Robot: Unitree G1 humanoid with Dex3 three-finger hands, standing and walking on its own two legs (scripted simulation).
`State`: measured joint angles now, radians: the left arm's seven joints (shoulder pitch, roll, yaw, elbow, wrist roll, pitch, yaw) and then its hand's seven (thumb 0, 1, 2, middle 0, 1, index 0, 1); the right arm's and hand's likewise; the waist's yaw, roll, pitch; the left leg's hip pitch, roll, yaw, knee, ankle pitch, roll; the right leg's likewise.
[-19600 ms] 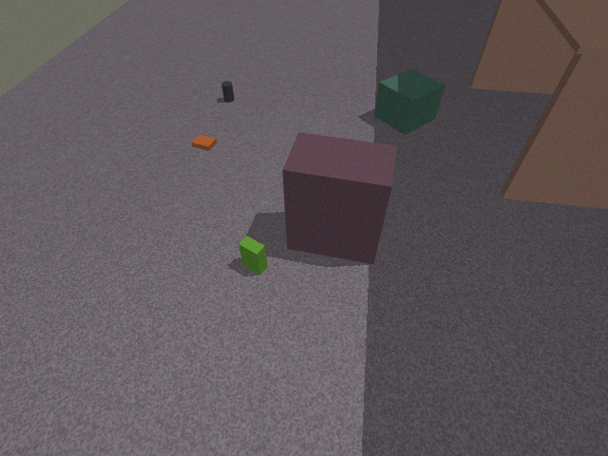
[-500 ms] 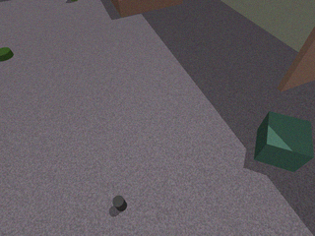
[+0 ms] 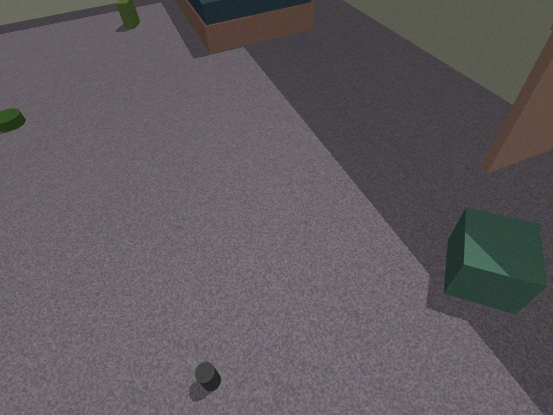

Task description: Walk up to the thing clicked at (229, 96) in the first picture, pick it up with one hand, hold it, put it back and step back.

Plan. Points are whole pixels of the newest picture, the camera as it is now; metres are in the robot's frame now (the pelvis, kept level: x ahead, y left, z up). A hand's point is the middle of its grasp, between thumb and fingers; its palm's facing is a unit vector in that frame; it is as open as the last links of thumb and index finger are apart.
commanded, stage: walk up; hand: left
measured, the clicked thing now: (208, 376) +0.36 +0.30 -0.73
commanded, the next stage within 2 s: none
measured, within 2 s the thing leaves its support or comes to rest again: neither
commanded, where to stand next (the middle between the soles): -0.02 +0.03 m, yaw +4 degrees
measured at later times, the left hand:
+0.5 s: hand out of the picture +0.06 +0.26 -0.15, palm faces +0.03 -0.93 -0.37, open 7.4 cm
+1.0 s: hand out of the picture +0.06 +0.26 -0.15, palm faces +0.05 -0.94 -0.34, open 7.4 cm
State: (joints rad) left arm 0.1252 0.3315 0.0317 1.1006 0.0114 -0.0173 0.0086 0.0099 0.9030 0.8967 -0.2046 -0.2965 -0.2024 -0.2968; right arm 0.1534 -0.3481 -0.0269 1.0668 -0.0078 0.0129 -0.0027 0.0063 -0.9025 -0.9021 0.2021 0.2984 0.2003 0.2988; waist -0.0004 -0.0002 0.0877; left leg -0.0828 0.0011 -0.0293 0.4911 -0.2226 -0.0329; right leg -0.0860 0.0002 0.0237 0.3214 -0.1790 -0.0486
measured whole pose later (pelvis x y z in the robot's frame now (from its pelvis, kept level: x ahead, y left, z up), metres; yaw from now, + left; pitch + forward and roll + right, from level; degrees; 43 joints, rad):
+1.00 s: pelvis -0.01 +0.01 +0.00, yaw +1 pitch -4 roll +3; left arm 0.11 0.33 0.03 1.09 0.01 0.00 0.00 0.01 0.90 0.90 -0.21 -0.30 -0.20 -0.30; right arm 0.15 -0.33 -0.02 1.06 -0.02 0.02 0.01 0.01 -0.90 -0.90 0.20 0.30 0.20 0.30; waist 0.02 -0.05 0.08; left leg -0.09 -0.03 -0.05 0.49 -0.13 -0.09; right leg -0.09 -0.03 0.02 0.35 -0.19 -0.03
